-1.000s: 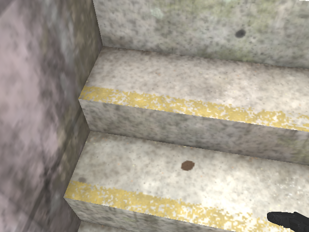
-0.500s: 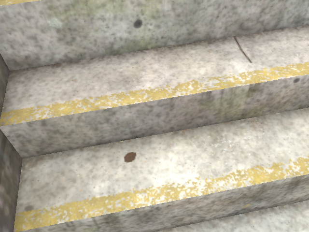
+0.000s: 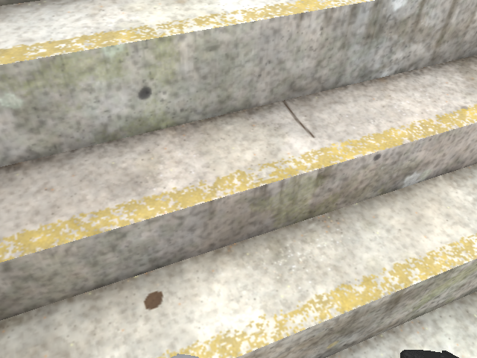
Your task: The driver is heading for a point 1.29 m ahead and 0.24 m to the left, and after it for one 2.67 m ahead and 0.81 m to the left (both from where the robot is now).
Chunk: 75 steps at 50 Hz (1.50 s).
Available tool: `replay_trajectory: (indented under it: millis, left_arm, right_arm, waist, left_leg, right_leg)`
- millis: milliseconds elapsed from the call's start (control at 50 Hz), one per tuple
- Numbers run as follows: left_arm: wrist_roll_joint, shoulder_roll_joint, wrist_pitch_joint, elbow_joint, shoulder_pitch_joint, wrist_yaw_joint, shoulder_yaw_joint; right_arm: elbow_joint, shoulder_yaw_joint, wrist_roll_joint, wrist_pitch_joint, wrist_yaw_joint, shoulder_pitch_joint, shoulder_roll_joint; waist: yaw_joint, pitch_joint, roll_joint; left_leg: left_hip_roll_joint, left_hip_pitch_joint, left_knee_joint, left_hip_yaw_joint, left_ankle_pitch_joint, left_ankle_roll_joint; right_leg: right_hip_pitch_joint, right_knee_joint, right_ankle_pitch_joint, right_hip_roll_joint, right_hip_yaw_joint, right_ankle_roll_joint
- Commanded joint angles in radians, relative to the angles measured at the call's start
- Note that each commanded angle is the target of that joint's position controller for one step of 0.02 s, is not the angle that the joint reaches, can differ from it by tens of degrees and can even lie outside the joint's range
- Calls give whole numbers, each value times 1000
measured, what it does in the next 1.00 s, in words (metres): climbs: left foot 0.17 m higher, then right foot 0.23 m higher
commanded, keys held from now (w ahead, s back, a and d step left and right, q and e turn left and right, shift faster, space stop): w+q+shift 0.38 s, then w+e+shift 0.62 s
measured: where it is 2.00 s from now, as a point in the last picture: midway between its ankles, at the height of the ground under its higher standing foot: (233, 23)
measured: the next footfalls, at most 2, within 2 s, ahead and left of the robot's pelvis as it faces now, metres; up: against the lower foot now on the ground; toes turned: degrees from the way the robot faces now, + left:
left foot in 0.16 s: +0.15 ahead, +0.24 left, +0.17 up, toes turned +4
right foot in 0.96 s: +0.47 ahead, +0.12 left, +0.40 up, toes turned +2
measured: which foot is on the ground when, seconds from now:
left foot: up 0.00-0.14, down 0.16-1.00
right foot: down 0.00-0.16, up 0.18-0.94, down 0.96-1.00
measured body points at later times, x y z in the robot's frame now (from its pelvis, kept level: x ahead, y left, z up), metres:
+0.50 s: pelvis +0.08 +0.16 +0.16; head +0.08 +0.22 +0.61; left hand +0.24 +0.38 +0.06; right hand +0.19 -0.06 +0.05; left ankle +0.11 +0.23 -0.57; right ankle +0.20 +0.08 -0.34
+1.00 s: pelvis +0.33 +0.16 +0.22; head +0.38 +0.23 +0.66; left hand +0.61 +0.34 +0.13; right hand +0.26 -0.10 +0.13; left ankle +0.14 +0.24 -0.52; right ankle +0.43 +0.12 -0.34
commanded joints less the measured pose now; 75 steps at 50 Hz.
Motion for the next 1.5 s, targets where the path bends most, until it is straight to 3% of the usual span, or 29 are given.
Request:
replay_trajectory:
  millis: [20, 80, 160, 180, 200, 280, 400, 580, 720, 740, 820, 880, 960, 980, 1000, 1020, 1040, 1080, 1140, 1220, 1280, 1300, 1340, 1360, 1380, 1400, 1420, 1440, 1500]
  left_arm:
    - [-9, 196, -25, -12, 16, -8, 53]
    - [-27, 230, -37, -67, -222, -8, 39]
    - [-53, 215, 21, -65, -309, -20, 22]
    - [-55, 14, 43, -174, -254, -49, -17]
    - [25, -34, 61, -212, -279, -93, -22]
    - [73, -89, 78, -244, -187, -88, -57]
    - [25, -144, 87, -264, -408, -53, -101]
    - [-17, -213, 110, -212, -376, 2, -95]
    - [-33, -151, 125, -306, -508, -2, -107]
    - [-25, -146, 138, -321, -571, -12, -114]
    - [-2, -189, 140, -367, -600, -55, -116]
    - [-9, -165, 149, -397, -641, -79, -127]
    - [-3, 26, 201, -285, -160, -58, -60]
    - [10, 104, 193, -265, -14, -54, -23]
    - [7, 213, 192, -226, 13, -48, 13]
    - [7, 287, 207, -260, -48, -27, 61]
    - [-10, 173, 183, -251, -120, -24, 56]
    - [-11, 100, 138, -65, 55, 10, 36]
    - [20, 5, 90, -12, 23, 13, 11]
    - [-25, 11, 9, 101, 57, -38, -22]
    - [-83, 29, 16, 98, 93, 1, -12]
    - [-95, 68, 10, 90, 160, 3, -2]
    - [-80, 268, -16, -7, 31, 7, 75]
    - [-102, 211, -22, -5, 114, -19, 81]
    - [-87, 219, -15, -19, 34, -36, 88]
    - [38, 67, -45, -101, -109, -50, 41]
    - [44, -90, -48, -183, -96, -50, -7]
    - [22, -97, -9, -195, 6, -70, -22]
    - [52, -132, 47, -264, -55, -61, -77]
  right_arm:
    - [-142, -3, 4, -3, 6, -182, -20]
    - [-116, 3, 33, 29, 29, -9, -64]
    - [85, -92, 85, 6, 8, 546, -189]
    - [134, -110, 39, -3, 2, 390, -309]
    - [57, -111, 98, 20, -27, 187, -339]
    - [139, -48, 43, 1, -53, -17, -130]
    - [284, -81, 35, -72, -26, 290, -100]
    - [297, -63, 31, -148, -2, 286, -96]
    - [341, -36, 32, -159, -17, 360, -140]
    - [346, -44, 56, -161, -32, 420, -166]
    - [406, -38, 11, -149, -33, 502, -98]
    - [392, -20, 6, -152, -13, 439, -57]
    - [315, -60, 97, -204, -35, 324, -268]
    - [251, -81, 99, -211, -9, 248, -339]
    - [172, -69, 82, -223, 26, 173, -311]
    - [87, -60, 24, -246, 79, -27, -205]
    - [-14, -46, -54, -254, 90, -227, -94]
    - [-122, 46, -71, -247, 53, -290, 90]
    - [-135, 84, -57, -188, 32, -157, 114]
    - [-238, 131, -55, -115, -24, -407, 178]
    - [-233, 138, -11, -124, -6, -437, 148]
    - [-148, 115, 12, -124, -8, -310, 119]
    - [-58, 51, 13, -113, 7, -87, -27]
    - [9, 23, 10, -131, 7, -40, -66]
    - [100, -22, 43, -117, -3, 113, -141]
    - [190, -38, 50, -88, 18, 134, -98]
    - [203, -33, 42, -98, 26, 81, -74]
    - [210, -33, 14, -83, -2, -63, -57]
    - [268, -29, -5, -127, 12, -43, 0]
  waist:
    - [11, 38, -71]
    - [-167, 0, -111]
    - [-348, -175, -122]
    - [-158, -100, 449]
    - [-82, -122, 539]
    - [113, -59, 204]
    - [-38, 69, 5]
    - [-43, 103, 44]
    - [-54, 157, 132]
    - [-98, 129, 128]
    - [-106, 82, 132]
    - [-59, 72, 95]
    - [142, -371, 321]
    - [243, -429, 345]
    - [240, -384, 172]
    - [283, -380, -162]
    - [245, -343, 34]
    - [162, -48, 122]
    - [-4, 109, 173]
    - [-47, 251, 149]
    - [-36, 40, 129]
    - [-49, -105, 41]
    - [-141, -310, -137]
    - [-89, -390, -44]
    - [-231, -514, 276]
    - [-186, -410, 265]
    - [-81, -255, 68]
    - [80, -166, -110]
    - [99, 71, -72]
  left_leg:
    - [74, -281, -15, -18, -72, 12]
    - [145, 198, -517, 76, -9, 59]
    - [-190, 936, -1173, 233, -228, 49]
    - [-54, 1113, -1594, -333, -371, 115]
    - [24, 787, -2131, -894, -653, 25]
    - [-22, 570, -1782, -552, -260, 53]
    - [70, 926, -1872, -496, -82, 107]
    - [226, 948, -1953, -327, -43, 79]
    - [299, 1090, -2209, -156, -104, -7]
    - [355, 1159, -2359, -166, -20, 32]
    - [349, 1488, -2342, 60, 437, 61]
    - [281, 1351, -2327, 329, 1366, 37]
    - [436, 1293, -1675, 247, 2712, 85]
    - [422, 1141, -1366, 245, 2663, 131]
    - [243, 697, -1040, 206, 2116, 105]
    - [-75, 387, -374, 178, 638, 48]
    - [-34, 199, 110, -74, 575, 62]
    - [-48, -76, 268, -35, 464, 46]
    - [-7, -179, 364, -36, 284, -2]
    - [70, -122, -21, 158, -20, 34]
    - [60, 748, -801, 298, 235, 56]
    - [-18, 882, -850, 375, 248, 65]
    - [-32, 833, -1114, 354, 148, 63]
    - [-15, 1218, -1292, 220, 104, 139]
    - [98, 1331, -1533, -143, 179, 265]
    - [87, 1240, -1496, -145, 310, 284]
    - [102, 1182, -1545, -176, 553, 313]
    - [187, 1074, -1671, -390, 111, 319]
    - [139, 856, -1883, -414, -72, 285]
  right_leg:
    - [216, -275, -417, -357, 166, -167]
    - [-38, -406, -181, -284, -94, -86]
    - [-83, 392, 1146, -223, -194, -180]
    - [-577, 813, 105, -1, -40, -98]
    - [-504, 1132, 45, 93, 186, -51]
    - [-606, 1462, 213, 67, 141, 9]
    - [-968, 1283, 86, 58, 85, -10]
    - [-1392, 1809, 150, 107, 133, -35]
    - [-1474, 1698, -75, 124, 84, -26]
    - [-1464, 1717, -197, 118, -12, -41]
    - [-1508, 1771, -387, 65, -46, -156]
    - [-1090, 1338, -477, 89, -288, -178]
    - [-300, 980, -484, 263, -191, -221]
    - [-32, 809, -533, 273, -26, -256]
    - [152, 500, -770, 164, 426, -340]
    - [154, 80, -880, -77, 1053, -471]
    - [77, -11, -764, -52, 1175, -432]
    - [68, 22, -423, -19, 1031, -401]
    - [-65, 33, 67, 15, 799, -286]
    - [-389, -106, 279, 91, 410, -150]
    - [-589, -340, 779, 70, 262, -147]
    - [-422, -202, 1421, 34, 205, -137]
    - [46, 131, 2030, -75, 212, -110]
    - [-211, 437, 1966, 35, 190, 11]
    - [-351, 1077, 813, 227, 161, 66]
    - [-483, 1509, 118, 252, 194, 55]
    - [-656, 1648, 18, 233, 247, 11]
    - [-767, 1618, 77, 167, 269, -44]
    - [-935, 1746, -17, 113, 164, -48]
